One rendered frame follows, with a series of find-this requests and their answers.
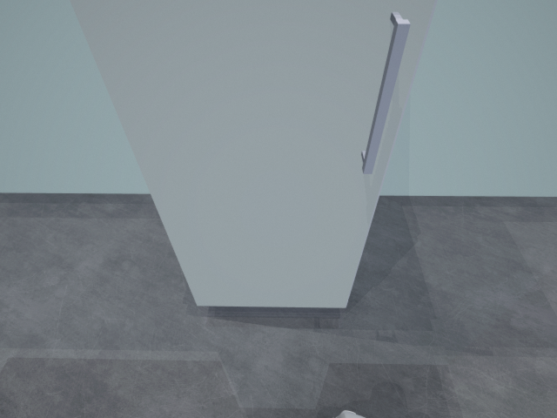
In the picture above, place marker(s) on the handle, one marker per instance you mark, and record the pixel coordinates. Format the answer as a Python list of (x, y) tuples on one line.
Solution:
[(394, 56)]

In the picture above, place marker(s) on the fridge door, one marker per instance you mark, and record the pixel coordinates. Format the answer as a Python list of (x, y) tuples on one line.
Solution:
[(248, 119)]

